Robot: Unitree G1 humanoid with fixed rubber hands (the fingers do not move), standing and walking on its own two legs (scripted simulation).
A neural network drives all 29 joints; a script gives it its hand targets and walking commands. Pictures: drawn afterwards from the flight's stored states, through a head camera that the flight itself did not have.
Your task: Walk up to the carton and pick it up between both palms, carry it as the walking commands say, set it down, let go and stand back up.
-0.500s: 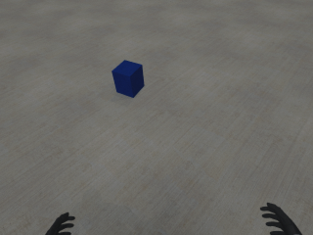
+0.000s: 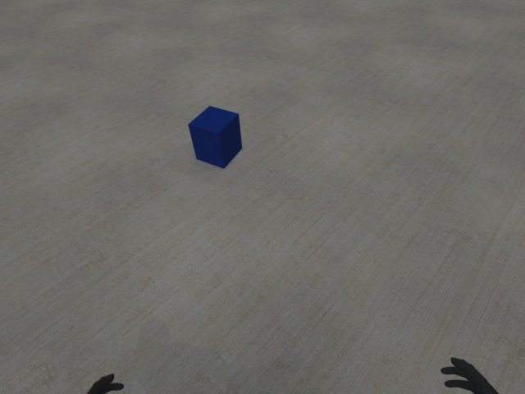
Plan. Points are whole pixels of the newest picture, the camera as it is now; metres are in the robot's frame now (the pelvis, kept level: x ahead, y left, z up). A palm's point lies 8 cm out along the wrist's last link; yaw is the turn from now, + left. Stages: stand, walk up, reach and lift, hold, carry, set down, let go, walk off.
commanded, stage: stand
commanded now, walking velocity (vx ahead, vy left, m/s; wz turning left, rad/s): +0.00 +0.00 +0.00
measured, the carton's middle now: (216, 137) +1.59 +0.28 -0.65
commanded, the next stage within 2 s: walk up in 1.56 s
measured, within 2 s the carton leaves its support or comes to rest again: neither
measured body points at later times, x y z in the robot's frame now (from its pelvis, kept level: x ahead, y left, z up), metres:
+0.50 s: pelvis +0.00 +0.00 +0.01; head +0.00 +0.00 +0.46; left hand +0.11 +0.31 -0.10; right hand +0.11 -0.32 -0.10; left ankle +0.01 +0.12 -0.74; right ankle +0.01 -0.12 -0.74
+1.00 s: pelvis +0.00 +0.00 +0.01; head +0.01 +0.00 +0.46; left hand +0.11 +0.32 -0.10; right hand +0.11 -0.32 -0.10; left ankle +0.01 +0.12 -0.74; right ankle +0.01 -0.12 -0.74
